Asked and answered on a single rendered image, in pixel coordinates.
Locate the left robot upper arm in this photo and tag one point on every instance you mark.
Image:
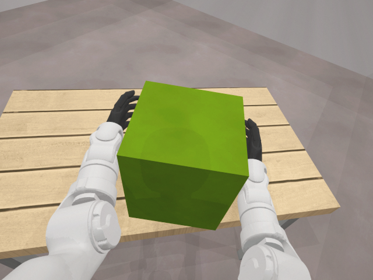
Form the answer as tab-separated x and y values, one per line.
78	239

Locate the left robot hand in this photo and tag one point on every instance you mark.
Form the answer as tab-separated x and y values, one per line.
119	114

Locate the right robot upper arm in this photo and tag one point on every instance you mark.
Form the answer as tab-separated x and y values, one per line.
262	262

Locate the left robot forearm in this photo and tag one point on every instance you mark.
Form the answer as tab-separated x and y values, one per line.
99	169

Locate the table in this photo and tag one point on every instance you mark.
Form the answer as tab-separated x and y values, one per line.
44	135

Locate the carton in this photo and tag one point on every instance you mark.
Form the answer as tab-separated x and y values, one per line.
183	159

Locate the right robot hand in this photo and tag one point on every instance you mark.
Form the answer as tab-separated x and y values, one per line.
254	145

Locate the right robot forearm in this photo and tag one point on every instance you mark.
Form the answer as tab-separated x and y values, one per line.
257	213

